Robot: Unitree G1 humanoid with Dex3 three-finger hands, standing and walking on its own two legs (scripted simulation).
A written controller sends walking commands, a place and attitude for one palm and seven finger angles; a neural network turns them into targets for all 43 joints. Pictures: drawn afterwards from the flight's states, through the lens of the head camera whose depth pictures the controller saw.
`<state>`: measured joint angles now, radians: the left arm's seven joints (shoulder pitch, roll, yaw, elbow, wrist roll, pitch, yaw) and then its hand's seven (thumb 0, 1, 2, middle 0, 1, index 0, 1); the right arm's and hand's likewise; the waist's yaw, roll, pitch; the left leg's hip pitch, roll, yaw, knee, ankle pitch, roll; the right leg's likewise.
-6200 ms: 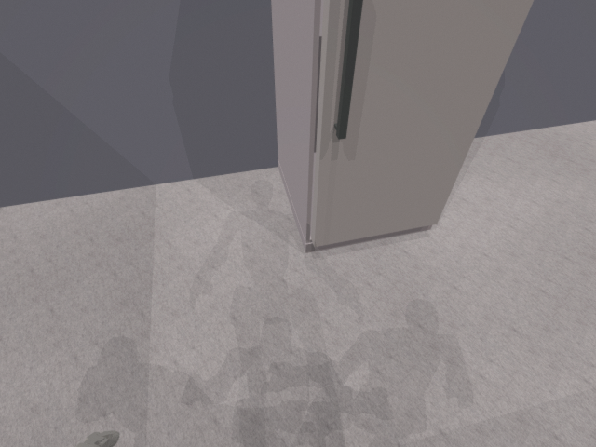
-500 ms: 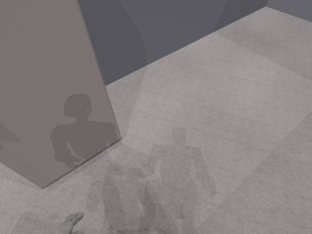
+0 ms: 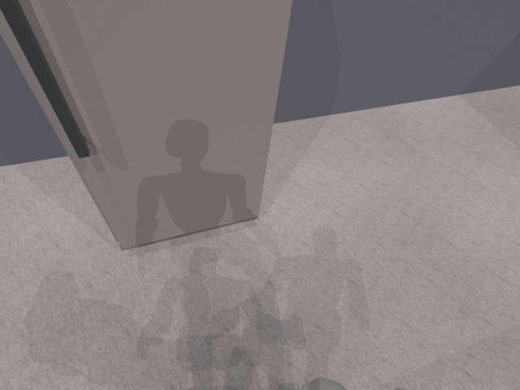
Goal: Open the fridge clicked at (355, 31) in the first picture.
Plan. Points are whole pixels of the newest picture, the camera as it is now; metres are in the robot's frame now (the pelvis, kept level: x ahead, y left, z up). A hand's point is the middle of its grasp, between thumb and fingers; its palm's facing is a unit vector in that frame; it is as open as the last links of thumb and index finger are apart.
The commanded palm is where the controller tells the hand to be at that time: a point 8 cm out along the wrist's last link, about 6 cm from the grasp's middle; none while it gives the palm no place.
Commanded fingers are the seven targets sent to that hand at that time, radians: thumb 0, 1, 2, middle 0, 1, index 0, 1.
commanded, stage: turn to face it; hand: left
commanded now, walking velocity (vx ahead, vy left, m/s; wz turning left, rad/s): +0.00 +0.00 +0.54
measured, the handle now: (43, 65) +0.62 +0.46 +0.11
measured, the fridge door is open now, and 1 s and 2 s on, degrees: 0 0 0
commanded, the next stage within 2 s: take the last steps up to it in 0.54 s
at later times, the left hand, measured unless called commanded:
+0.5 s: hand out of the picture +0.07 +0.18 -0.14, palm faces +0.23 -0.94 -0.26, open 7.4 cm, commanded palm none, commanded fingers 0.00 0.90 0.90 -0.20 -0.30 -0.20 -0.30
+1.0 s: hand out of the picture -0.18 +0.13 -0.16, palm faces +0.49 -0.85 -0.20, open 7.4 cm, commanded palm none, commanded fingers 0.00 0.90 0.90 -0.20 -0.30 -0.20 -0.30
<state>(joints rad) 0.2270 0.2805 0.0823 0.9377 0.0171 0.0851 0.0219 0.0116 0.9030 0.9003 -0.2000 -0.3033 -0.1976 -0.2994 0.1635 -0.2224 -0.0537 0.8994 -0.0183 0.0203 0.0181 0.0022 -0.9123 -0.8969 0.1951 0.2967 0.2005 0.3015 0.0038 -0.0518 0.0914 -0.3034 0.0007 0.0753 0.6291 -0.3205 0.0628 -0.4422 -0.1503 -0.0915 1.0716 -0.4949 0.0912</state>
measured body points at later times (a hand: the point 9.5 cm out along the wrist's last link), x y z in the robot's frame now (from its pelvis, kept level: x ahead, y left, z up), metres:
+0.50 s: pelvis -0.02 -0.04 +0.01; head +0.00 -0.04 +0.46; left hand +0.06 +0.23 -0.12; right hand +0.06 -0.27 -0.15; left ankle +0.01 +0.08 -0.73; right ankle -0.01 -0.16 -0.73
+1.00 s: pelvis -0.03 +0.00 +0.01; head -0.02 +0.02 +0.46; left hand -0.21 +0.18 -0.15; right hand +0.16 -0.19 -0.13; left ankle -0.09 +0.10 -0.73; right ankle -0.01 -0.15 -0.73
